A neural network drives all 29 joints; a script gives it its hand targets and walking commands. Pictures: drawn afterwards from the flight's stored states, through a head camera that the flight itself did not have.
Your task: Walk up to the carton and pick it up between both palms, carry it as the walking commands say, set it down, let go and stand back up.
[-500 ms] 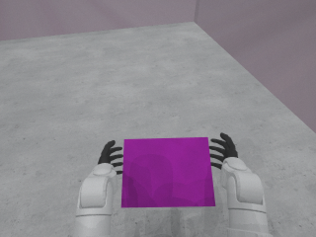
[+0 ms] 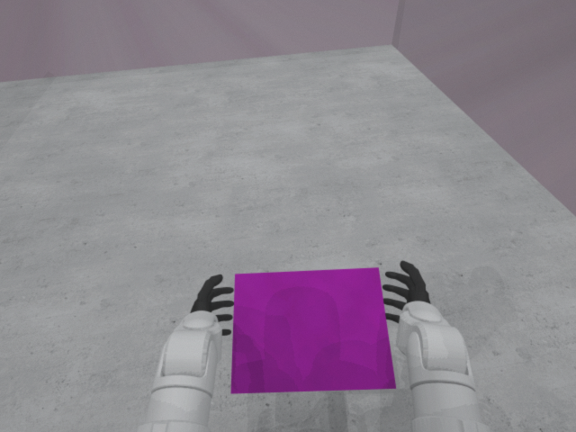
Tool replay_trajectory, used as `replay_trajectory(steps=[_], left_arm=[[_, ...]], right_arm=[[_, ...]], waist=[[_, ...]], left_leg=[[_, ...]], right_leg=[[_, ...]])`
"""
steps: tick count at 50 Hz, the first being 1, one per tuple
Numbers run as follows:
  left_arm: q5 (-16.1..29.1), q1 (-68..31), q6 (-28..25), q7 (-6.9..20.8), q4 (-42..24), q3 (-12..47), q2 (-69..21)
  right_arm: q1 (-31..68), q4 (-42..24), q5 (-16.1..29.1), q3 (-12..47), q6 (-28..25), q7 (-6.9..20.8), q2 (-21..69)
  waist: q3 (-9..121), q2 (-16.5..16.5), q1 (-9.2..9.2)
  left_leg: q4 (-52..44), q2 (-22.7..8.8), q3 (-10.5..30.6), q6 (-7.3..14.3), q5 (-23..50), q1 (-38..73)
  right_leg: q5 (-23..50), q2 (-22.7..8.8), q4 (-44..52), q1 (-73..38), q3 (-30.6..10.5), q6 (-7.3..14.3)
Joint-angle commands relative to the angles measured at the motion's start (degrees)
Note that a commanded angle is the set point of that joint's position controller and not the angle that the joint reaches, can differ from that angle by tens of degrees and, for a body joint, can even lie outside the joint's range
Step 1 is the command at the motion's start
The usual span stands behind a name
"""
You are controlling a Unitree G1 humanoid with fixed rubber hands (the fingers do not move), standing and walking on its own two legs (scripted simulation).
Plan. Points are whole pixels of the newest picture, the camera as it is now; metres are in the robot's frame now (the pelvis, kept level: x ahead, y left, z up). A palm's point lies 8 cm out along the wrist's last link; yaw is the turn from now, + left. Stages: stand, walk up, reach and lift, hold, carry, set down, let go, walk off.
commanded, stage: hold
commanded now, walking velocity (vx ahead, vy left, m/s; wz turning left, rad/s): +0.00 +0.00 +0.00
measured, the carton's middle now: (309, 333) +0.30 +0.01 -0.08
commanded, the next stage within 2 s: set down in 0.72 s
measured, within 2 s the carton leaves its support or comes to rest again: neither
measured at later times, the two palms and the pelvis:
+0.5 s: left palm (188, 308) +0.26 +0.18 +0.04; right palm (398, 279) +0.32 -0.11 +0.06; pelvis -0.01 -0.01 +0.00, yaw +3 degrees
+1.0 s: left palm (187, 321) +0.26 +0.19 +0.02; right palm (394, 293) +0.31 -0.11 +0.04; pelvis -0.01 -0.01 +0.01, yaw +4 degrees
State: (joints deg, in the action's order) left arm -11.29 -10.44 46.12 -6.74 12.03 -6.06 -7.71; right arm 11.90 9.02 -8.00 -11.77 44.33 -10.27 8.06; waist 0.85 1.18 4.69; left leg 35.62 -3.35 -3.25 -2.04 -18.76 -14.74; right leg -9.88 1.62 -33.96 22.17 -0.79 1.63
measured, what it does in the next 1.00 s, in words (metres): stands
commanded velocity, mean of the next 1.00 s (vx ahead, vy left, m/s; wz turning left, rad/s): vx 0.00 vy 0.00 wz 0.00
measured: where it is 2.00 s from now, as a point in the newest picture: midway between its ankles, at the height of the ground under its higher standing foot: outside the picture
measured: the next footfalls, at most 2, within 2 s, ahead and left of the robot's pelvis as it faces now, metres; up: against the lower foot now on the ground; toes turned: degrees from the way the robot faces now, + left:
none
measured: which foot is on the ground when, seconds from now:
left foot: down 0.00-1.00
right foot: down 0.00-1.00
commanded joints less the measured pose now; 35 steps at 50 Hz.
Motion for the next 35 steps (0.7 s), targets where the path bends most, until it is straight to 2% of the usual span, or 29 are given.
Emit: replay_trajectory(steps=[1, 3, 4, 5, 6, 7, 9, 11, 12, 13, 14, 15, 16, 18, 19, 20, 21, 23, 24, 25, 27, 29, 33, 34, 35], left_arm=[[16.8, -48.5, -10.1, 20.5, -13.6, 27.9, -54.2], [16.3, -50.4, -9.4, 21.7, -8.0, 25.3, -52.9], [16.3, -53.0, -9.2, 22.4, -5.3, 24.4, -52.6], [15.7, -53.1, -9.1, 23.0, -3.0, 22.8, -52.1], [15.4, -54.7, -9.3, 23.4, 0.0, 21.0, -51.9], [14.9, -56.6, -9.4, 24.0, 2.3, 19.2, -51.6], [14.4, -59.2, -9.9, 24.9, 5.2, 17.7, -52.7], [13.6, -62.7, -10.4, 25.5, 7.0, 15.1, -52.9], [13.5, -63.9, -10.6, 25.6, 7.8, 14.9, -53.0], [13.0, -65.0, -10.9, 25.7, 8.9, 13.4, -53.0], [12.7, -65.0, -11.1, 25.7, 9.1, 12.7, -53.1], [12.6, -64.5, -11.3, 25.7, 9.1, 11.7, -53.1], [12.2, -63.7, -11.6, 25.7, 9.3, 11.3, -53.1], [12.2, -62.5, -11.7, 25.7, 8.0, 11.8, -54.2], [12.7, -63.0, -11.8, 25.8, 7.1, 12.6, -54.0], [12.7, -61.3, -11.6, 25.8, 6.6, 13.2, -54.6], [12.7, -60.3, -11.4, 25.5, 5.5, 13.4, -54.7], [13.4, -58.8, -11.3, 25.9, 4.8, 15.1, -55.2], [13.3, -57.6, -11.2, 25.8, 4.0, 14.8, -55.0], [13.3, -56.7, -10.8, 25.9, 4.5, 15.4, -55.3], [13.4, -55.3, -10.4, 26.0, 3.8, 16.4, -55.4], [13.1, -55.1, -10.2, 26.1, 5.3, 15.3, -54.6], [12.9, -55.5, -10.2, 26.5, 7.0, 14.9, -54.2], [12.5, -55.2, -10.5, 26.5, 6.8, 13.9, -53.9], [12.5, -55.8, -10.6, 26.6, 6.2, 13.9, -53.5]], right_arm=[[41.8, 0.0, 14.5, 43.1, -5.0, 24.8, 60.8], [41.3, 6.1, 11.2, 39.1, -4.5, 24.8, 59.6], [41.4, 9.2, 9.4, 36.2, -4.3, 24.8, 58.7], [41.4, 11.4, 8.3, 34.5, -4.3, 25.0, 58.3], [43.6, 13.2, 7.7, 33.3, -4.4, 25.1, 58.4], [44.5, 15.8, 6.9, 31.2, -4.5, 25.3, 58.6], [46.0, 18.9, 5.9, 28.1, -5.1, 25.8, 59.1], [49.1, 21.9, 6.3, 26.3, -5.8, 26.3, 60.2], [48.6, 24.0, 5.7, 24.4, -5.8, 26.4, 60.0], [51.0, 24.6, 6.5, 24.7, -6.3, 26.7, 61.1], [52.0, 25.0, 6.7, 24.5, -6.5, 26.9, 61.2], [52.0, 25.0, 7.4, 25.4, -6.7, 27.0, 62.2], [52.6, 24.9, 7.7, 25.9, -6.6, 27.0, 62.6], [52.1, 23.4, 8.2, 26.9, -6.8, 27.0, 63.5], [51.0, 23.7, 8.0, 26.6, -6.7, 26.9, 63.7], [49.3, 23.0, 8.1, 26.9, -6.8, 26.7, 63.7], [48.4, 22.9, 8.5, 27.6, -6.8, 26.9, 64.1], [46.5, 21.3, 8.2, 27.4, -6.6, 26.6, 63.7], [45.9, 21.0, 8.7, 28.2, -6.5, 26.6, 64.0], [44.8, 21.0, 8.2, 27.5, -6.3, 26.5, 63.5], [43.7, 19.8, 8.6, 27.7, -6.3, 26.4, 63.7], [43.6, 20.3, 8.2, 27.2, -6.1, 26.4, 63.0], [44.2, 20.4, 7.7, 25.8, -5.8, 26.3, 62.7], [45.7, 19.9, 8.2, 26.6, -5.9, 26.4, 63.2], [45.9, 20.1, 8.2, 26.4, -5.9, 26.4, 63.3]], waist=[[26.7, -0.9, 1.33], [21.5, -1.7, -0.31], [19.1, -1.1, -2.03], [16.9, -0.8, -2.06], [15.8, -2.7, -2.03], [14.6, -0.8, -1.61], [13.8, -0.8, -3.19], [13.5, 1.1, -1.81], [13.1, 0.7, -3.43], [13.5, 1.3, -1.82], [14.5, 1.1, -1.54], [14.6, 0.2, -0.13], [15.1, -1.4, 0.06], [17.3, -1.8, 0.53], [18.3, -2.7, -0.61], [18.7, -1.8, -0.58], [19.6, -1.1, 0.24], [20.4, -2.3, -1.93], [20.9, -2.0, -0.83], [20.6, -1.6, -1.79], [21.4, -1.5, -1.97], [20.4, -2.1, -1.5], [19.4, -2.6, -2.37], [20.0, -2.4, -1.22], [20.1, -2.6, -1.29]], left_leg=[[-8.1, 7.3, 8.4, 3.5, 13.6, 1.3], [-9.8, 6.7, 8.5, 3.8, 7.3, -0.7], [-10.9, 6.3, 8.6, 3.8, 2.5, -2.5], [-11.8, 6.1, 8.4, 3.8, -0.4, -4.0], [-12.4, 5.8, 8.3, 4.0, -2.4, -4.8], [-12.9, 6.0, 7.8, 4.1, -4.3, -6.0], [-13.3, 6.0, 7.7, 3.7, -4.7, -5.2], [-13.4, 6.0, 7.4, 3.7, -4.8, -5.3], [-14.0, 5.7, 8.0, 3.6, -4.7, -4.9], [-14.2, 5.6, 8.1, 3.9, -4.6, -5.9], [-14.3, 5.5, 8.1, 3.7, -3.9, -5.6], [-13.9, 5.9, 7.8, 4.0, -1.2, -5.0], [-13.9, 6.1, 7.8, 4.1, 0.3, -4.2], [-13.2, 6.8, 7.5, 3.9, 4.9, -1.6], [-12.8, 6.8, 7.7, 3.8, 5.5, -0.7], [-12.8, 7.1, 7.6, 3.7, 7.7, 0.4], [-12.6, 7.3, 7.6, 3.5, 9.5, 1.0], [-12.6, 7.4, 7.9, 3.5, 11.0, 2.1], [-12.9, 7.4, 7.9, 3.5, 12.2, 1.9], [-13.1, 7.5, 7.9, 3.4, 12.6, 2.5], [-13.5, 7.5, 8.0, 3.4, 13.6, 2.4], [-13.8, 7.6, 7.8, 3.6, 12.0, 2.0], [-14.3, 7.7, 7.5, 3.9, 9.3, 1.4], [-14.4, 7.7, 7.4, 4.1, 8.8, 0.8], [-14.3, 7.6, 7.3, 4.1, 8.4, 0.4]], right_leg=[[7.4, 2.8, 5.1, -25.5, -3.7, -2.1], [-0.5, 2.8, 6.1, -23.8, -3.5, -2.4], [-4.5, 2.8, 6.3, -23.5, -3.3, -2.4], [-7.1, 2.7, 6.6, -23.6, -3.2, -2.5], [-9.7, 2.8, 7.0, -23.6, -2.9, -2.8], [-11.7, 2.4, 7.4, -24.3, -3.2, -2.7], [-12.4, 2.1, 8.2, -23.7, -3.0, -2.8], [-13.1, 1.7, 8.7, -23.6, -3.0, -2.8], [-12.1, 1.7, 8.6, -23.5, -2.6, -2.9], [-11.9, 1.6, 8.6, -25.0, -2.7, -3.1], [-11.2, 1.5, 8.5, -25.5, -2.6, -3.3], [-9.6, 1.2, 9.2, -25.6, -2.7, -3.5], [-9.0, 1.1, 9.7, -26.0, -2.7, -3.8], [-5.0, 0.9, 10.0, -26.1, -2.5, -3.8], [-4.4, 0.8, 10.1, -26.1, -2.9, -3.9], [-1.5, 0.7, 10.3, -26.4, -3.0, -3.8], [0.3, 0.3, 10.2, -26.8, -3.4, -3.9], [2.6, 0.6, 10.3, -27.1, -3.4, -4.0], [4.8, 0.4, 10.2, -28.1, -3.3, -4.1], [6.0, 0.3, 10.4, -28.1, -3.5, -4.1], [8.7, 0.3, 10.3, -29.2, -3.5, -4.1], [6.7, 0.1, 10.9, -28.8, -3.7, -4.2], [3.0, 0.2, 11.8, -28.2, -3.8, -4.2], [2.2, 0.1, 11.8, -28.8, -3.8, -4.2], [1.8, 0.1, 11.8, -28.9, -3.9, -4.3]])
